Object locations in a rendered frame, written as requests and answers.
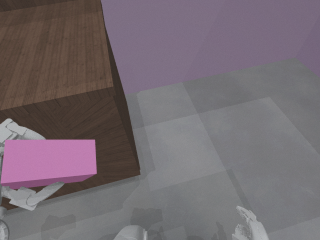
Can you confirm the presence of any left robot hand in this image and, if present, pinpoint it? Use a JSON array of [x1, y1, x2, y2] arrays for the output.
[[0, 118, 65, 211]]

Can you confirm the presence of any table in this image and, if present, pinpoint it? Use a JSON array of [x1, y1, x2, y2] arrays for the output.
[[0, 0, 141, 211]]

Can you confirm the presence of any robot left thigh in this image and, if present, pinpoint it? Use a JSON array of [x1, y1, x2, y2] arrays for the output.
[[114, 225, 148, 240]]

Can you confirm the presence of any sponge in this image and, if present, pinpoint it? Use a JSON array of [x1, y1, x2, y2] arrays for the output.
[[0, 139, 97, 190]]

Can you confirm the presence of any left robot forearm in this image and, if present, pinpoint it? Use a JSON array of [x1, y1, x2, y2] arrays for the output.
[[0, 206, 10, 240]]

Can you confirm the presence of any right robot hand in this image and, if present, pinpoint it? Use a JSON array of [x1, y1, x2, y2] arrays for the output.
[[232, 206, 269, 240]]

